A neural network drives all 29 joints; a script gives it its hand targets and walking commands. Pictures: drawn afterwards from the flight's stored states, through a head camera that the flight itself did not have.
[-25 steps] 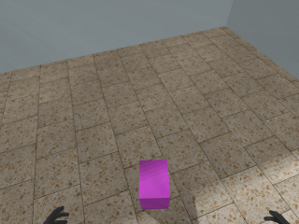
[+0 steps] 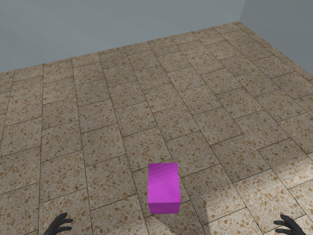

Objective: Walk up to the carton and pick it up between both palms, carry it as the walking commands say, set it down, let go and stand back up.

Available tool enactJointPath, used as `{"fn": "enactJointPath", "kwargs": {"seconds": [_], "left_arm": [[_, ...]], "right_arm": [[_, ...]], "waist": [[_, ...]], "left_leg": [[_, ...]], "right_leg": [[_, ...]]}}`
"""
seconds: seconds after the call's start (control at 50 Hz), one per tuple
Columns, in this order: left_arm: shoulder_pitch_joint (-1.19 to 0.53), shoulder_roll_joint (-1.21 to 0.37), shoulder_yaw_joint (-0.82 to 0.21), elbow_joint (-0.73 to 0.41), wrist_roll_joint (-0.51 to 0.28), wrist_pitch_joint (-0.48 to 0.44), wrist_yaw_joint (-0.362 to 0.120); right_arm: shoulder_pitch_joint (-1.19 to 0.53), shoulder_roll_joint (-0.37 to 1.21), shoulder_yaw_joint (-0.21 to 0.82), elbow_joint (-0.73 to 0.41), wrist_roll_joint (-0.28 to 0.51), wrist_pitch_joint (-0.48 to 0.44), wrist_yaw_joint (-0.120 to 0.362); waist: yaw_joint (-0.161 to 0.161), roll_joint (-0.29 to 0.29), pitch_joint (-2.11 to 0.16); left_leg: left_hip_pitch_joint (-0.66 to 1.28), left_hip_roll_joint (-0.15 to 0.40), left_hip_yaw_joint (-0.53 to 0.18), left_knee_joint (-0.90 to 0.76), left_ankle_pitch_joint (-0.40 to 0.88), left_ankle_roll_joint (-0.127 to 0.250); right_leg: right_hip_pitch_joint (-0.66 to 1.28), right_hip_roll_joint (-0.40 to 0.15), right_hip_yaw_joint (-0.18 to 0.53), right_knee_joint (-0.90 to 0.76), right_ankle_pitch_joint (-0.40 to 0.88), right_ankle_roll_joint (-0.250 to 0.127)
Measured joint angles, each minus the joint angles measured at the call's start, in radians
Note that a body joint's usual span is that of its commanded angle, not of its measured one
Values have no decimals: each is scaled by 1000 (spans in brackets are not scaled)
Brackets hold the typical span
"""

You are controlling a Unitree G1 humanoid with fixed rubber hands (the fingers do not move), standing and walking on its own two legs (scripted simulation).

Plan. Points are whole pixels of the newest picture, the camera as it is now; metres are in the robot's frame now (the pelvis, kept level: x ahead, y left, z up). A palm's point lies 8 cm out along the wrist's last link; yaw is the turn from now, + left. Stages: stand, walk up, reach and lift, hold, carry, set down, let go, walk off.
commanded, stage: reach and lift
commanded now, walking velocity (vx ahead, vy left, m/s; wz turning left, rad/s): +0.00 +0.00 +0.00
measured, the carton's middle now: (163, 189) +0.44 +0.03 -0.65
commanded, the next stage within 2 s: none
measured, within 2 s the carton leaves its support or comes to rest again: neither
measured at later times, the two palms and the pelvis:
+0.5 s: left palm (84, 199) +0.24 +0.27 -0.14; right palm (264, 195) +0.26 -0.27 -0.12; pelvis +0.00 +0.01 -0.04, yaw -1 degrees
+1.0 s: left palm (108, 167) +0.37 +0.23 -0.19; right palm (229, 167) +0.37 -0.21 -0.18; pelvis -0.06 +0.01 -0.08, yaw +0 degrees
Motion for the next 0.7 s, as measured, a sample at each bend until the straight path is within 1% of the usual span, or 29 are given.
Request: {"fn": "enactJointPath", "kwargs": {"seconds": [0.02, 0.06, 0.12, 0.16, 0.2, 0.28, 0.38, 0.46, 0.58, 0.7], "left_arm": [[-6, -12, 15, -89, 4, 21, -8], [-36, -35, 33, -202, 26, 64, -25], [-59, -60, 67, -267, 62, 130, -35], [-51, -73, 85, -287, 72, 160, -35], [-36, -87, 93, -312, 70, 169, -33], [-55, -112, 85, -362, 57, 154, -9], [-137, -130, 67, -372, 33, 144, 32], [-182, -137, 61, -354, 18, 141, 48], [-268, -134, 86, -307, 0, 126, 35], [-451, -101, 110, -252, -18, 145, 8]], "right_arm": [[5, 8, -17, -68, -8, 25, 12], [-5, 21, -34, -179, -22, 73, 31], [-44, 37, -50, -283, -49, 125, 39], [-61, 44, -58, -312, -59, 146, 43], [-67, 48, -69, -319, -61, 155, 53], [-96, 48, -92, -308, -49, 146, 70], [-180, 37, -86, -306, -24, 130, 72], [-247, 40, -64, -292, -3, 128, 60], [-323, 90, -59, -284, 14, 136, 20], [-457, 132, -54, -293, 40, 175, -33]], "waist": [[5, 2, 21], [8, 4, 59], [-7, 1, 101], [-17, -6, 115], [-22, -12, 110], [-13, -21, 80], [-6, -22, 21], [-9, -8, -30], [-12, 6, -66], [-9, -5, -45]], "left_leg": [[-16, -2, -2, 24, -8, 0], [-40, -9, -6, 52, -16, 2], [-71, -17, -1, 74, -19, 7], [-98, -21, 6, 88, -26, 11], [-143, -21, 11, 117, -40, 14], [-258, -14, 18, 213, -88, 17], [-388, -10, 18, 305, -128, 13], [-483, -10, 12, 339, -130, 9], [-623, -8, 2, 371, -107, 0], [-741, -4, -7, 420, -85, -11]], "right_leg": [[-16, -1, -1, 27, -12, 1], [-41, -5, -4, 61, -26, 4], [-77, -13, 1, 93, -35, 9], [-106, -16, 8, 108, -41, 14], [-148, -15, 13, 128, -49, 19], [-255, -5, 21, 200, -81, 25], [-382, 3, 25, 288, -119, 27], [-480, 6, 20, 332, -129, 24], [-633, 14, 13, 396, -123, 17], [-761, 24, 9, 472, -117, 11]]}}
